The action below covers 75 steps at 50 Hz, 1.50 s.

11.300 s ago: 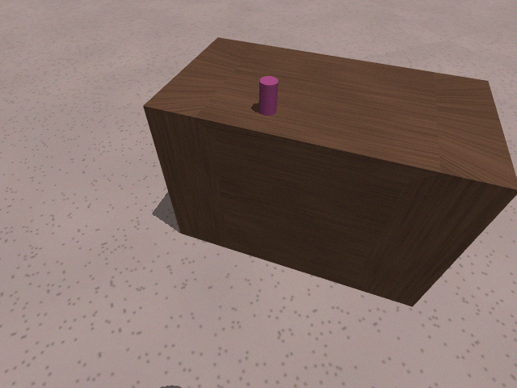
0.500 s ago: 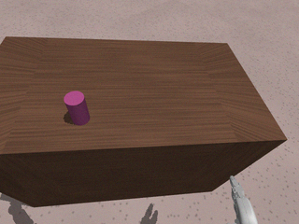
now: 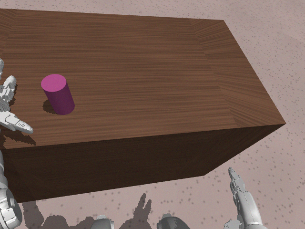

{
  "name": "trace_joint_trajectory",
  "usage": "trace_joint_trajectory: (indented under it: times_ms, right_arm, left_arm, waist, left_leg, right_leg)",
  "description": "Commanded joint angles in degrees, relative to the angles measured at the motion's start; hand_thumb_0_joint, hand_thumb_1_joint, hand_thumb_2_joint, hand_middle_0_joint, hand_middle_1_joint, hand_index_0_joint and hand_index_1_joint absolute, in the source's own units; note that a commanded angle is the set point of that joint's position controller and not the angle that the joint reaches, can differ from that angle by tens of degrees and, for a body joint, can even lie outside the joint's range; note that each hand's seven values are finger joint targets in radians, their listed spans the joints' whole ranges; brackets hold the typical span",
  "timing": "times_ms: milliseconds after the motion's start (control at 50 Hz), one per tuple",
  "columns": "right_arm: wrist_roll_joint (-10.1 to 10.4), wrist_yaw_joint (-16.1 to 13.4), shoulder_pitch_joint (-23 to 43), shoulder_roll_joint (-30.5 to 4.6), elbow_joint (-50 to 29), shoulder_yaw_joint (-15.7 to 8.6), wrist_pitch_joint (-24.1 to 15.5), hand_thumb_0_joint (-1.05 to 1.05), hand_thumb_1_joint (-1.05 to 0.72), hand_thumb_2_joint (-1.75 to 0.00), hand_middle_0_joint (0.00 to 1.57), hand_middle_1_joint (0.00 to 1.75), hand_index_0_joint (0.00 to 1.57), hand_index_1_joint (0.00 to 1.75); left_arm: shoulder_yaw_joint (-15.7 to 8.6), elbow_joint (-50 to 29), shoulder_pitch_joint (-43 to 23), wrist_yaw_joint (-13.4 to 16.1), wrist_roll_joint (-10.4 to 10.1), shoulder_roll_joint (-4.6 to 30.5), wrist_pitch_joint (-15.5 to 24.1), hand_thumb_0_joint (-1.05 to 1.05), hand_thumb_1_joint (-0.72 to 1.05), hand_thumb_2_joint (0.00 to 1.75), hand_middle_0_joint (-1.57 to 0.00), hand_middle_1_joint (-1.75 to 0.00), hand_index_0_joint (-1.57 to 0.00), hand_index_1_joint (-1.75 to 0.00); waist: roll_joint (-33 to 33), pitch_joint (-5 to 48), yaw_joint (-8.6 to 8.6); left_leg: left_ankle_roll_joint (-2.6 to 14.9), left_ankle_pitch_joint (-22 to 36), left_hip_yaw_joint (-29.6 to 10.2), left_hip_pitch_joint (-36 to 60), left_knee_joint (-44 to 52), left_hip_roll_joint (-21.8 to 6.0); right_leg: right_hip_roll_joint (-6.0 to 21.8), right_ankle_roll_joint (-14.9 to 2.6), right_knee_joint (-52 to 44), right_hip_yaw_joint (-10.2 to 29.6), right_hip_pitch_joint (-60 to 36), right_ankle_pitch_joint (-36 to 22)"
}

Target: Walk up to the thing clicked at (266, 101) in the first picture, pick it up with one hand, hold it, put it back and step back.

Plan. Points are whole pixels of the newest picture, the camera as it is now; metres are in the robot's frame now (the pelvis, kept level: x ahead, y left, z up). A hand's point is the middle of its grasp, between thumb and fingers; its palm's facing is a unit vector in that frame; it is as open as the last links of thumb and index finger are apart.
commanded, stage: close in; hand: left
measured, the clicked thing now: (59, 95) +0.46 +0.20 +0.04
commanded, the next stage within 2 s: rest palm in 0.50 s
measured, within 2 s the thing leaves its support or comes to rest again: leaves its support in 1.80 s
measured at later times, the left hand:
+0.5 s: hand (50, 97) +0.45 +0.21 +0.05, palm faces +0.12 -0.99 +0.03, open 17.5 cm
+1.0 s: hand (61, 98) +0.45 +0.19 +0.05, palm faces +0.14 -0.99 +0.02, open 16.7 cm
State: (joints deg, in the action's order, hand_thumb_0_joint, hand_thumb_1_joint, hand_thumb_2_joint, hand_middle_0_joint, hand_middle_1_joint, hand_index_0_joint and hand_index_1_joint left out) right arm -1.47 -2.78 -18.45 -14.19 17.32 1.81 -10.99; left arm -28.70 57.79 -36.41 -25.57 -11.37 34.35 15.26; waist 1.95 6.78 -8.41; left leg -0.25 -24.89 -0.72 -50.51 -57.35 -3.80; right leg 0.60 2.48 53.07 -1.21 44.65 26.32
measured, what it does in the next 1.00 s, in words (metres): stands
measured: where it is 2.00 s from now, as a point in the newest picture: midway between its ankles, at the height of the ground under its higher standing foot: outside the picture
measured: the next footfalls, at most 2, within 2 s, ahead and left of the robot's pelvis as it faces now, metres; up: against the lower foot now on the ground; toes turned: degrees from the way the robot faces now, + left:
none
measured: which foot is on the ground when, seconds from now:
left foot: down 0.00-1.00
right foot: down 0.00-1.00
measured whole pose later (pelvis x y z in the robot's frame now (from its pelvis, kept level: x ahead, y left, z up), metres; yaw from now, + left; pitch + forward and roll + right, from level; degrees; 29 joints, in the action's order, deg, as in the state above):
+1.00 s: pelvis -0.01 -0.01 -0.01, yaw -1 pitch +18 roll -2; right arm -1.6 1.1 -23.1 -13.1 3.2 -2.6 -0.6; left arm -21.5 51.7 -34.8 -5.9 -7.3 21.4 21.0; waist 0.5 7.1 -8.1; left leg -0.5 -26.0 0.5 -51.7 -60.1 -4.2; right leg 0.3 2.2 57.8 0.2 47.3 28.0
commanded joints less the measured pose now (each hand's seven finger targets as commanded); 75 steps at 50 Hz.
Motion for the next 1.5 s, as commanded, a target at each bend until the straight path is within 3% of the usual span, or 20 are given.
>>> trace_joint_trajectory:
  times_ms: [0,120,260,400,500,540,580,620,800,880,920,960,980,1040,1080,1120,1260,1320,1460,1480]
  right_arm:
    - [-0.55,0.57,-1.16,-10.46,-10.08,-7.43,-0.79,0.0,0.54,-0.05,0.05,0.05,0.05,0.05]
    - [-0.98,1.8,-2.21,-8.71,-14.68,-7.6,2.1,0.0,0.52,-0.05,0.05,0.05,0.05,0.05]
    - [-0.07,1.96,-2.53,-8.44,-16.98,-8.18,4.16,0.0,0.53,-0.05,0.05,0.05,0.05,0.05]
    - [0.29,2.3,-5.28,-8.32,-18.22,-8.91,4.5,0.0,0.54,-0.05,0.05,0.05,0.05,0.05]
    - [0.34,2.38,-6.57,-7.4,-18.22,-7.97,4.85,0.0,0.54,-0.05,0.05,0.05,0.05,0.05]
    - [0.06,2.26,-6.3,-8.9,-18.39,-9.96,4.96,0.0,0.53,-0.05,0.05,0.05,0.05,0.05]
    - [-0.09,2.89,-4.59,-6.48,-19.71,-7.21,4.76,0.0,0.54,-0.05,0.05,0.05,0.05,0.05]
    - [-0.11,2.69,-5.1,-8.02,-19.39,-9.33,5.22,0.0,0.53,-0.05,0.05,0.05,0.05,0.05]
    - [-0.09,3.28,-4.06,-7.76,-23.75,-9.61,6.75,0.0,0.52,-0.05,0.05,0.05,0.05,0.05]
    - [0.29,2.84,-5.16,-8.48,-25.4,-9.81,7.5,0.0,0.51,-0.05,0.05,0.05,0.05,0.05]
    - [0.23,3.05,-5.3,-6.84,-24.36,-8.63,7.74,0.0,0.51,-0.05,0.05,0.05,0.05,0.05]
    - [0.11,2.9,-6.43,-8.61,-23.38,-10.9,7.94,0.0,0.51,-0.05,0.05,0.05,0.05,0.05]
    - [-0.12,2.84,-7.15,-9.73,-21.74,-12.07,7.95,0.0,0.51,-0.05,0.05,0.05,0.05,0.05]
    - [-0.21,3.37,-6.7,-7.72,-23.53,-9.79,7.76,0.0,0.51,-0.05,0.05,0.05,0.05,0.05]
    - [-0.23,3.56,-7.75,-6.82,-21.37,-9.05,8.09,0.0,0.51,-0.05,0.05,0.05,0.05,0.05]
    - [-0.38,3.72,-5.54,-7.96,-23.29,-9.32,7.99,0.0,0.51,-0.05,0.05,0.05,0.05,0.05]
    - [-0.15,3.38,-2.41,-7.84,-24.25,-9.19,8.43,0.0,0.51,-0.05,0.05,0.05,0.05,0.05]
    - [0.0,3.39,-4.38,-8.34,-22.14,-9.87,8.89,0.0,0.51,-0.05,0.05,0.05,0.05,0.05]
    - [0.21,3.5,-5.41,-9.38,-23.12,-10.93,9.05,0.0,0.51,-0.05,0.05,0.05,0.05,0.05]
    - [0.15,3.7,-4.85,-7.79,-23.83,-9.43,8.94,0.0,0.51,-0.05,0.05,0.05,0.05,0.05]
  left_arm:
    - [-3.75,-18.19,-24.26,5.4,-0.19,18.73,6.66,0.0,-0.6,0.04,-0.06,-0.05,-0.06,-0.05]
    - [-2.49,-18.4,-19.61,11.79,1.49,12.38,6.8,0.0,-0.56,0.03,-0.07,-0.04,-0.07,-0.05]
    - [0.74,-17.27,-16.72,12.5,1.25,7.24,6.22,0.0,-0.58,0.02,-0.07,-0.04,-0.07,-0.04]
    - [4.1,-17.93,-20.63,13.28,1.35,2.76,6.89,0.0,-0.56,0.01,-0.06,-0.03,-0.07,-0.02]
    - [5.05,-19.36,-23.79,14.36,1.92,3.71,7.63,0.0,-0.59,0.01,-0.07,-0.03,-0.08,-0.02]
    - [4.52,-18.24,-23.67,15.35,2.52,4.26,7.49,0.0,-0.6,0.0,-0.07,-0.02,-0.08,-0.02]
    - [5.92,-19.35,-24.84,15.71,2.45,1.26,7.89,0.0,-0.6,0.02,-0.06,-0.02,-0.07,-0.02]
    - [4.78,-16.01,-22.42,16.74,2.97,2.48,7.79,0.0,-0.61,0.01,-0.11,-0.01,-0.1,-0.02]
    - [5.74,-17.27,-18.42,18.95,3.37,-0.96,9.05,0.0,-0.61,0.01,-0.13,-0.03,-0.13,-0.03]
    - [4.66,-20.03,-20.84,19.36,3.57,2.21,9.87,0.0,-0.56,0.12,-0.44,-0.27,-0.44,-0.27]
    - [5.37,-21.91,-24.19,19.84,3.68,2.01,10.31,0.0,-0.56,0.16,-0.5,-0.34,-0.51,-0.33]
    - [7.23,-17.48,-23.5,20.15,3.92,-1.37,9.91,0.0,-0.53,0.18,-0.54,-0.37,-0.55,-0.36]
    - [4.28,-15.82,-22.59,20.27,3.98,1.68,9.92,0.0,-0.52,0.2,-0.56,-0.38,-0.56,-0.38]
    - [6.46,-16.49,-25.95,19.68,4.61,0.5,10.1,0.0,-0.46,0.22,-0.6,-0.41,-0.61,-0.4]
    - [6.54,-13.23,-25.02,19.1,4.41,-0.11,9.76,0.0,-0.43,0.26,-0.64,-0.45,-0.65,-0.44]
    - [4.8,-15.1,-26.73,18.84,4.49,3.8,10.02,0.0,-0.37,0.32,-0.7,-0.5,-0.7,-0.5]
    - [5.96,-13.87,-26.84,19.33,4.15,1.56,8.52,0.0,-0.18,0.56,-0.97,-0.78,-0.97,-0.78]
    - [6.02,-8.44,-22.24,19.49,4.37,-0.26,8.02,0.0,-0.1,0.64,-1.05,-0.86,-1.06,-0.86]
    - [4.84,-16.62,-22.39,20.21,3.92,1.62,9.53,0.0,0.15,0.85,-1.26,-1.1,-1.27,-1.09]
    - [5.81,-18.71,-23.51,20.29,4.2,0.87,9.9,0.0,0.2,0.88,-1.28,-1.11,-1.29,-1.11]
  waist:
    - [-18.85,28.87,2.07]
    - [-14.93,30.36,2.79]
    - [-6.26,25.33,1.72]
    - [-6.57,23.61,-0.38]
    - [-8.51,24.55,0.1]
    - [-8.6,23.8,-0.36]
    - [-9.55,23.48,0.52]
    - [-8.27,23.26,0.48]
    - [-6.47,26.31,1.41]
    - [-6.02,26.94,0.64]
    - [-8.51,25.68,0.58]
    - [-6.29,21.59,-1.08]
    - [-6.39,20.89,-1.3]
    - [-8.71,24.21,-1.53]
    - [-8.82,23.1,-1.35]
    - [-10.68,26.61,-0.32]
    - [-8.51,26.51,-0.11]
    - [-5.72,21.6,-0.47]
    - [-7.65,25.59,1.0]
    - [-8.73,26.76,0.79]
  left_leg:
    - [-1.02,31.19,-2.85,31.0,3.54,0.21]
    - [-0.52,30.19,-1.66,26.85,3.0,0.57]
    - [1.47,21.68,0.56,17.18,3.14,1.64]
    - [1.27,17.01,0.36,20.56,3.8,1.4]
    - [1.29,18.53,0.73,20.83,3.11,1.86]
    - [1.21,17.7,0.45,20.57,3.24,1.69]
    - [0.73,16.04,-0.14,21.01,4.21,1.43]
    - [0.86,15.48,-0.02,20.42,4.16,1.44]
    - [0.82,19.36,-0.09,19.3,3.52,1.38]
    - [0.99,18.63,0.14,19.44,3.58,1.36]
    - [0.73,18.14,0.31,20.0,3.88,1.41]
    - [0.95,15.52,0.23,18.75,4.28,1.4]
    - [0.91,15.32,-0.04,18.59,4.04,1.18]
    - [0.67,17.19,-0.38,21.35,3.73,1.08]
    - [0.67,19.25,-0.37,20.27,3.18,1.14]
    - [0.48,19.42,-0.36,20.68,2.95,1.26]
    - [0.76,17.15,-0.25,19.29,4.0,1.23]
    - [0.93,16.06,-0.13,16.74,4.25,1.23]
    - [0.6,19.03,-0.24,19.42,4.06,1.26]
    - [0.37,19.28,-0.29,20.24,4.11,1.2]
  right_leg:
    - [-1.54,-3.52,-2.8,-1.7,1.51,-18.32]
    - [-2.16,-3.36,-2.24,-1.36,-3.74,-21.37]
    - [-1.76,-2.15,-3.19,0.6,-8.23,-24.8]
    - [-1.83,-2.39,-3.58,0.08,-2.19,-17.64]
    - [-1.41,-2.17,-3.42,0.61,-3.89,-19.96]
    - [-1.53,-2.27,-3.35,0.36,-2.48,-18.86]
    - [-1.65,-2.77,-3.07,-0.2,-1.72,-15.79]
    - [-1.69,-2.7,-3.25,-0.23,-2.09,-15.52]
    - [-2.21,-2.7,-1.74,-0.35,-5.15,-19.21]
    - [-2.02,-2.51,-1.94,0.22,-6.02,-19.35]
    - [-1.99,-2.63,-1.93,0.31,-4.74,-18.36]
    - [-2.17,-2.48,-2.35,0.22,-2.21,-16.67]
    - [-2.13,-2.52,-2.26,0.05,-0.99,-16.05]
    - [-2.04,-2.74,-1.79,-0.17,-0.72,-16.49]
    - [-2.01,-2.76,-1.5,-0.28,-0.53,-17.94]
    - [-1.91,-2.88,-1.41,-0.15,-2.1,-17.85]
    - [-2.09,-2.82,-2.16,-0.16,-4.18,-17.36]
    - [-2.33,-2.74,-2.45,-0.36,-2.13,-16.5]
    - [-2.32,-2.77,-1.78,-0.4,-3.54,-18.04]
    - [-2.22,-2.91,-1.39,-0.47,-3.82,-18.11]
